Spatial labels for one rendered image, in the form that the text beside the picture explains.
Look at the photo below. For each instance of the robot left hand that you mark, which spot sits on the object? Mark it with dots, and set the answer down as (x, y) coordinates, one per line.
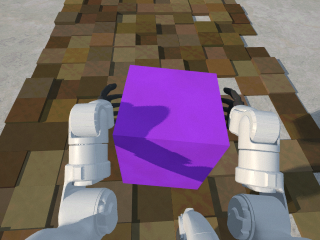
(105, 92)

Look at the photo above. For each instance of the carton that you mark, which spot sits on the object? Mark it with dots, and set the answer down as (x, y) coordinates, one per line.
(170, 129)

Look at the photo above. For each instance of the robot right thigh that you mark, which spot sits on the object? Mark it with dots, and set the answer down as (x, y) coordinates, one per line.
(194, 226)

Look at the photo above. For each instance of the robot left upper arm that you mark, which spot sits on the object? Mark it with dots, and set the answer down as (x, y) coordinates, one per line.
(85, 214)

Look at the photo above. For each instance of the robot right forearm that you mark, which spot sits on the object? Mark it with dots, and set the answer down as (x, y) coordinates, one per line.
(258, 156)

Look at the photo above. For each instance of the robot right upper arm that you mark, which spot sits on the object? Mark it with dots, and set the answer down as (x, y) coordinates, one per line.
(258, 217)

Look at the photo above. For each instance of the robot right hand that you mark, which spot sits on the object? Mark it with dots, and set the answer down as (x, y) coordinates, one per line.
(237, 101)

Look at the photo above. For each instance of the robot left forearm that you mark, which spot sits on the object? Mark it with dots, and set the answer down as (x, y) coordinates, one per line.
(88, 135)

